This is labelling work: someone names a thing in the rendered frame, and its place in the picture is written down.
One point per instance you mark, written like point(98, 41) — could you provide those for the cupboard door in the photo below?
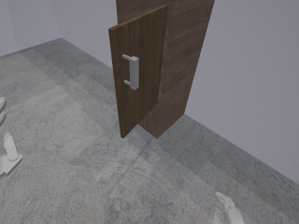
point(143, 37)

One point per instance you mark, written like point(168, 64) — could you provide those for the handle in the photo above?
point(134, 71)

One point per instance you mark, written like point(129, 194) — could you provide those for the robot left hand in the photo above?
point(10, 160)

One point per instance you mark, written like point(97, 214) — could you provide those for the robot right hand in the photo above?
point(232, 215)

